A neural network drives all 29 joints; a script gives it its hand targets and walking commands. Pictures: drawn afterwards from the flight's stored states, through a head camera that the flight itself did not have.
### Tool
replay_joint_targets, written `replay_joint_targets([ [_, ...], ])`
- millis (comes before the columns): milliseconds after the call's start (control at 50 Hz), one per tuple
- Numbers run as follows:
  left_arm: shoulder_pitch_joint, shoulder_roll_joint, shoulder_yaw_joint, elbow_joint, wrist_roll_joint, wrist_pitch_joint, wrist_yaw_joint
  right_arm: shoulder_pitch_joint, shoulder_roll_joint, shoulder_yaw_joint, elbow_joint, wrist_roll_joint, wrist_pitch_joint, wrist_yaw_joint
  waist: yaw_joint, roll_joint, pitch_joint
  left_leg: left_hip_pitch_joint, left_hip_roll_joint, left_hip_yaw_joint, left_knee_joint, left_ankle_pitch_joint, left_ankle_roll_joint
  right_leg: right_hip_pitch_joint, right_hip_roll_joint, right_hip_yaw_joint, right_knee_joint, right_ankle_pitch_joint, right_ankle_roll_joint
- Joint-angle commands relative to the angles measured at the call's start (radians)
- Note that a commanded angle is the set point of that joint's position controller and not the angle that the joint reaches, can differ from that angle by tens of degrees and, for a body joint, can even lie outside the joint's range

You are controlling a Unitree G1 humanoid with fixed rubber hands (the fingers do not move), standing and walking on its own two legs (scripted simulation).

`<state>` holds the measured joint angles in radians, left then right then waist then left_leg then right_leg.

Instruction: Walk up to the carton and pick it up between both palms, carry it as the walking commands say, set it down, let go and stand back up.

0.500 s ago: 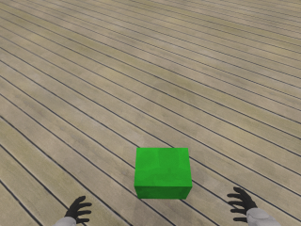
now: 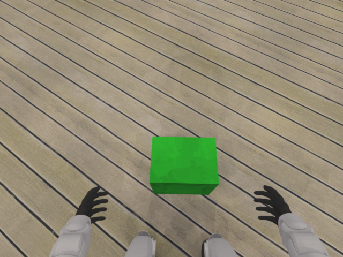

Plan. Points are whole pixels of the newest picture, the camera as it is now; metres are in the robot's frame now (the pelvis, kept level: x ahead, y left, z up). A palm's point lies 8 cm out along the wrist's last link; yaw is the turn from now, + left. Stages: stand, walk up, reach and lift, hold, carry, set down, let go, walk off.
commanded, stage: reach and lift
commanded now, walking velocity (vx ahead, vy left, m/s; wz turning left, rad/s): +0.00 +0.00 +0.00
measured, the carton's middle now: (182, 167) +0.49 -0.03 -0.58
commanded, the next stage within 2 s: none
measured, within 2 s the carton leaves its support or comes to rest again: neither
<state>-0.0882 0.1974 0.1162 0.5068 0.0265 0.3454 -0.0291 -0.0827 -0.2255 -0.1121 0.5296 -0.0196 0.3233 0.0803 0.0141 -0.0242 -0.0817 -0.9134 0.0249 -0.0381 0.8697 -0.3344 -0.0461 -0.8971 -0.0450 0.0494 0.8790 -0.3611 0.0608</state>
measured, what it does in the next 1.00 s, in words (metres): lowers itself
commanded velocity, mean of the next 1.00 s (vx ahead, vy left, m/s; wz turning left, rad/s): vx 0.00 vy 0.00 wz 0.00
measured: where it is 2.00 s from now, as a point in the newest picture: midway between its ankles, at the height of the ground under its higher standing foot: outside the picture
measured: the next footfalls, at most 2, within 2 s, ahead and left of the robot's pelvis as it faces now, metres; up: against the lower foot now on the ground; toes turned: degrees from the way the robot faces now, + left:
none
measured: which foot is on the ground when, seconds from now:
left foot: down 0.00-1.00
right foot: down 0.00-1.00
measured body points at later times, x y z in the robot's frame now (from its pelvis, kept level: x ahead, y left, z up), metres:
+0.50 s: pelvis -0.06 -0.01 -0.04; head +0.18 -0.01 +0.34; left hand +0.36 +0.22 -0.15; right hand +0.38 -0.24 -0.14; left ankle +0.03 +0.14 -0.68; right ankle +0.02 -0.16 -0.69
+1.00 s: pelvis -0.04 +0.00 -0.06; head +0.28 -0.01 +0.26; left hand +0.48 +0.23 -0.18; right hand +0.49 -0.25 -0.17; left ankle +0.04 +0.14 -0.68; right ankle +0.02 -0.16 -0.68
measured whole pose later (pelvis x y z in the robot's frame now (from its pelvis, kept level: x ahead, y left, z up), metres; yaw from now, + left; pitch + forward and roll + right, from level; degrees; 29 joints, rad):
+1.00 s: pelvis -0.04 +0.00 -0.06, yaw -1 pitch +47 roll +1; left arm -1.06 0.31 0.36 0.81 0.00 0.19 -0.02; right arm -1.09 -0.41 -0.30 0.82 0.04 0.18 0.09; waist 0.02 0.00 -0.05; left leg -1.56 0.02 -0.05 1.02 -0.28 -0.06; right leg -1.56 -0.02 0.08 1.04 -0.31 0.06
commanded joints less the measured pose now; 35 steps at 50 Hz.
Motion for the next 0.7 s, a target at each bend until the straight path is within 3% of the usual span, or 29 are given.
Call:
replay_joint_targets([
  [0,-0.041,0.042,0.02,-0.068,0.003,0.024,0.001,-0.045,-0.144,-0.073,-0.053,0.0,0.011,0.004,-0.019,0.074,-0.289,0.36,-0.08,0.101,-0.073,0.217,-0.033,0.071,0.083,-0.116,-0.096,0.152,-0.049],
  [20,-0.143,0.049,0.033,-0.119,-0.007,0.013,0.002,-0.175,-0.145,-0.059,-0.079,0.014,0.004,0.014,-0.003,0.055,-0.214,0.285,-0.079,0.095,-0.061,0.131,-0.019,-0.002,0.071,-0.112,-0.084,0.044,-0.05],
  [40,-0.187,0.051,0.011,-0.115,-0.029,0.019,0.01,-0.186,-0.136,-0.062,-0.046,0.012,0.008,0.01,-0.033,0.032,-0.258,0.291,-0.076,0.086,-0.069,0.079,-0.011,0.035,0.081,-0.119,-0.075,0.015,-0.064],
  [60,-0.249,0.058,0.018,-0.106,-0.04,0.016,0.008,-0.247,-0.14,-0.063,-0.082,0.021,0.005,0.011,-0.014,0.012,-0.216,0.253,-0.069,0.092,-0.066,-0.013,-0.002,0.025,0.077,-0.119,-0.081,-0.064,-0.063],
  [80,-0.364,0.076,0.045,-0.155,-0.025,0.021,0.007,-0.37,-0.133,-0.057,-0.111,0.042,0.013,0.015,-0.006,0.068,-0.251,0.226,-0.075,0.1,-0.042,-0.042,-0.003,0.003,0.071,-0.123,-0.058,-0.096,-0.064],
  [120,-0.508,0.138,0.056,-0.136,-0.03,0.03,0.015,-0.508,-0.197,-0.101,-0.105,0.022,0.03,-0.015,-0.041,-0.02,-0.364,0.192,-0.079,0.12,-0.019,-0.083,0.011,0.081,0.071,-0.124,-0.054,-0.104,-0.056],
  [160,-0.539,0.185,0.077,-0.034,-0.038,0.072,0.012,-0.599,-0.177,-0.042,-0.077,0.052,0.072,-0.022,0.003,-0.053,-0.348,0.166,-0.073,0.132,-0.004,-0.114,0.022,0.053,0.068,-0.13,-0.05,-0.175,-0.041],
  [180,-0.581,0.202,0.067,-0.014,-0.037,0.088,0.021,-0.628,-0.197,-0.069,-0.091,0.048,0.083,-0.029,-0.02,-0.073,-0.402,0.169,-0.072,0.12,-0.013,-0.14,0.025,0.077,0.076,-0.141,-0.044,-0.159,-0.031],
  [200,-0.613,0.23,0.115,-0.021,-0.036,0.093,0.016,-0.66,-0.185,-0.057,-0.083,0.067,0.093,-0.029,0.019,-0.056,-0.452,0.16,-0.066,0.128,0.008,-0.139,0.027,0.096,0.07,-0.128,-0.035,-0.174,-0.029],
  [220,-0.618,0.203,0.094,0.041,-0.036,0.125,0.016,-0.686,-0.205,-0.074,-0.011,0.053,0.119,-0.036,0.008,-0.014,-0.453,0.162,-0.068,0.136,0.007,-0.155,0.019,0.069,0.071,-0.13,-0.035,-0.199,-0.034],
  [240,-0.709,0.215,0.094,0.019,-0.041,0.121,0.024,-0.737,-0.189,-0.058,0.017,0.073,0.126,-0.035,0.032,-0.003,-0.4,0.132,-0.07,0.129,0.006,-0.18,0.021,0.041,0.076,-0.133,-0.026,-0.231,-0.038],
  [260,-0.717,0.236,0.116,0.123,-0.022,0.144,0.019,-0.787,-0.199,-0.05,0.04,0.07,0.144,-0.038,0.058,0.017,-0.457,0.134,-0.063,0.14,0.017,-0.185,0.018,0.058,0.071,-0.129,-0.029,-0.252,-0.032],
  [300,-0.789,0.184,0.072,0.143,-0.055,0.15,0.018,-0.795,-0.221,-0.07,0.149,0.052,0.154,-0.042,0.006,0.039,-0.459,0.108,-0.07,0.153,0.002,-0.17,0.0,0.019,0.083,-0.137,-0.025,-0.208,-0.038],
  [320,-0.827,0.188,0.088,0.148,-0.072,0.132,0.012,-0.853,-0.231,-0.077,0.125,0.038,0.139,-0.048,0.003,-0.022,-0.469,0.068,-0.069,0.15,0.012,-0.148,0.008,0.035,0.084,-0.125,-0.028,-0.184,-0.034],
  [340,-0.845,0.213,0.111,0.132,-0.059,0.112,0.009,-0.885,-0.231,-0.088,0.094,0.032,0.119,-0.049,0.014,0.002,-0.483,0.061,-0.068,0.153,0.039,-0.084,0.008,0.022,0.082,-0.123,-0.002,-0.111,-0.032],
  [360,-0.822,0.196,0.108,0.222,-0.051,0.104,0.017,-0.886,-0.234,-0.107,0.137,0.021,0.108,-0.056,0.008,-0.014,-0.526,0.072,-0.067,0.15,0.035,-0.072,0.006,0.029,0.083,-0.133,-0.004,-0.093,-0.027],
  [380,-0.834,0.197,0.114,0.224,-0.056,0.083,0.019,-0.862,-0.223,-0.103,0.178,0.026,0.085,-0.062,0.0,-0.006,-0.502,0.033,-0.072,0.157,0.036,-0.047,0.003,0.016,0.083,-0.121,-0.009,-0.06,-0.027],
  [400,-0.854,0.181,0.114,0.236,-0.061,0.065,0.012,-0.887,-0.196,-0.096,0.2,0.026,0.074,-0.063,-0.014,-0.053,-0.523,0.012,-0.075,0.148,0.049,-0.026,0.007,0.003,0.087,-0.124,0.01,-0.048,-0.02],
  [440,-0.861,0.197,0.123,0.266,-0.048,0.019,0.012,-0.923,-0.196,-0.114,0.208,0.036,0.033,-0.068,-0.001,0.01,-0.583,0.015,-0.083,0.153,0.059,0.032,-0.004,-0.001,0.094,-0.123,0.026,0.018,-0.021],
  [460,-0.929,0.195,0.131,0.231,-0.049,-0.013,0.015,-0.93,-0.196,-0.115,0.226,0.026,0.008,-0.068,-0.026,-0.038,-0.645,0.021,-0.086,0.133,0.066,0.058,-0.003,0.001,0.092,-0.122,0.027,0.055,-0.015],
  [480,-0.888,0.231,0.16,0.272,-0.025,-0.022,0.024,-0.933,-0.183,-0.109,0.244,0.046,-0.004,-0.07,0.008,-0.006,-0.63,-0.024,-0.086,0.144,0.067,0.08,-0.003,-0.008,0.091,-0.117,0.024,0.072,-0.013],
  [500,-0.927,0.258,0.193,0.206,-0.037,-0.056,0.023,-0.985,-0.218,-0.123,0.181,0.047,-0.028,-0.073,0.023,0.001,-0.718,0.016,-0.09,0.144,0.095,0.162,0.0,0.002,0.093,-0.106,0.04,0.138,-0.006],
  [540,-0.959,0.255,0.197,0.142,-0.035,-0.124,0.025,-0.982,-0.222,-0.144,0.167,0.042,-0.084,-0.082,-0.001,-0.015,-0.815,0.031,-0.107,0.129,0.123,0.282,-0.002,0.015,0.106,-0.108,0.076,0.271,-0.015],
  [580,-1.003,0.274,0.188,0.108,-0.032,-0.144,0.027,-1.025,-0.257,-0.159,0.125,0.06,-0.109,-0.079,0.007,0.043,-0.949,0.12,-0.102,0.126,0.145,0.371,-0.013,0.011,0.107,-0.108,0.098,0.343,-0.012],
  [600,-0.97,0.255,0.173,0.158,-0.033,-0.151,0.027,-0.965,-0.232,-0.151,0.168,0.06,-0.117,-0.076,-0.015,0.063,-0.889,0.086,-0.106,0.118,0.143,0.421,-0.011,-0.015,0.101,-0.103,0.099,0.408,-0.018],
  [620,-0.965,0.248,0.18,0.166,-0.02,-0.162,0.024,-0.975,-0.205,-0.129,0.191,0.09,-0.128,-0.071,0.027,0.076,-0.915,0.117,-0.103,0.12,0.149,0.443,-0.009,-0.037,0.101,-0.094,0.105,0.413,-0.016],
  [640,-0.964,0.258,0.175,0.153,-0.033,-0.156,0.024,-0.99,-0.28,-0.171,0.158,0.066,-0.138,-0.057,-0.016,0.032,-0.976,0.159,-0.101,0.094,0.144,0.486,-0.007,-0.066,0.11,-0.121,0.118,0.427,-0.012],
  [660,-0.932,0.234,0.159,0.128,-0.045,-0.161,0.028,-1.017,-0.3,-0.172,0.09,0.079,-0.152,-0.057,-0.024,0.022,-1.045,0.202,-0.095,0.092,0.155,0.559,-0.003,-0.04,0.121,-0.124,0.121,0.485,-0.023],
  [680,-0.995,0.199,0.134,0.139,-0.063,-0.158,0.022,-0.983,-0.315,-0.195,0.196,0.076,-0.148,-0.048,-0.034,0.117,-0.982,0.2,-0.086,0.085,0.156,0.597,-0.018,-0.142,0.115,-0.12,0.12,0.471,-0.025],
])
